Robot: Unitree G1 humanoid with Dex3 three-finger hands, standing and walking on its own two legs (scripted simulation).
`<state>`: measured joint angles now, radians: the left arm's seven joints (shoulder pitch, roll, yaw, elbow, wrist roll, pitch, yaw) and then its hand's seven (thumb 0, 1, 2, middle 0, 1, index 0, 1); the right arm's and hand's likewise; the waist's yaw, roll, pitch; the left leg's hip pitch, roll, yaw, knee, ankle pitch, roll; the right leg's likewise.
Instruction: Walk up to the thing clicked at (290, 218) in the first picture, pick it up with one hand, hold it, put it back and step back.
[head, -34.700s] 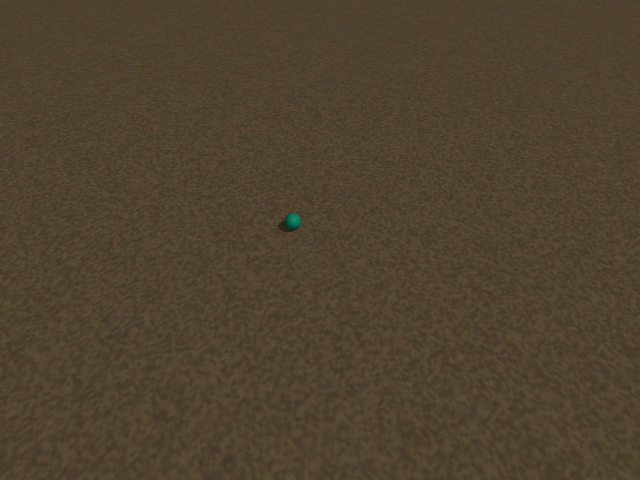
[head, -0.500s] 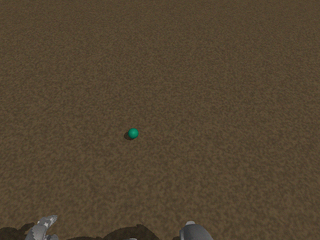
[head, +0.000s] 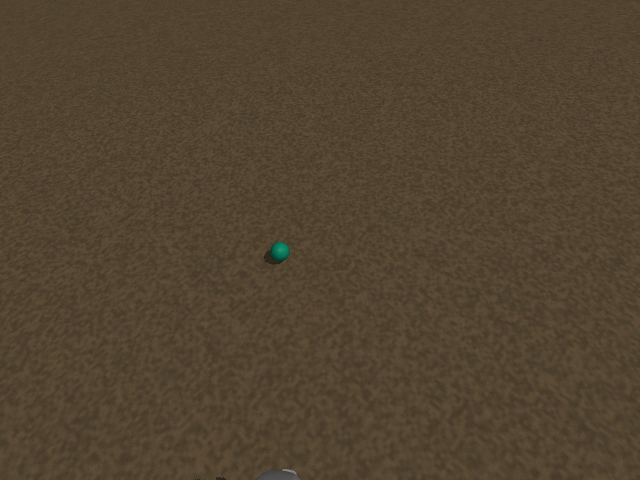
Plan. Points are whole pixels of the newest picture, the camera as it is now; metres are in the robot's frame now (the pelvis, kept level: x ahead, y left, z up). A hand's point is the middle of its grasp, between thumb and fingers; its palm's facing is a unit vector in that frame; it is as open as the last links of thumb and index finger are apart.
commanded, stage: step back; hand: left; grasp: from above
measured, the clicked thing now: (280, 251) +0.99 +0.25 -0.72
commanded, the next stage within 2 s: stand in 0.98 s
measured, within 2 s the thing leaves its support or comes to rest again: neither
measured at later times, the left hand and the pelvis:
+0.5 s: hand out of the picture +0.00 +0.27 -0.14, palm faces +0.08 -0.93 -0.35, open 7.4 cm; pelvis -0.04 +0.00 +0.00, yaw +3 degrees
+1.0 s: hand out of the picture +0.09 +0.28 -0.14, palm faces +0.06 -0.93 -0.36, open 7.4 cm; pelvis +0.00 +0.01 +0.01, yaw +3 degrees
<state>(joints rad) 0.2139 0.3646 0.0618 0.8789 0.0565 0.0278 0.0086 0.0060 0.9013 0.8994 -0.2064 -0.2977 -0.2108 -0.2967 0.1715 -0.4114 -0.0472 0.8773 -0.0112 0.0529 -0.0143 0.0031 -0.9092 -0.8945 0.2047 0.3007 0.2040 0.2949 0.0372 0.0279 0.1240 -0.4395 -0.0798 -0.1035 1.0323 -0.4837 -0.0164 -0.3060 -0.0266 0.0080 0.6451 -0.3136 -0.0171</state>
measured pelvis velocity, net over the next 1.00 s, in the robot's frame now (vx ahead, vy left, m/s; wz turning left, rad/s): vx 0.00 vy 0.01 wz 0.05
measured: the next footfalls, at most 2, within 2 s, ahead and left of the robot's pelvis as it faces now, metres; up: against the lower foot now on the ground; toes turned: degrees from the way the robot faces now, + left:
left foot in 0.08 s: +0.02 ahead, +0.13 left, +0.00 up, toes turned +2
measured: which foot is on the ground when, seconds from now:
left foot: up 0.00-0.06, down 0.08-1.00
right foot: down 0.00-1.00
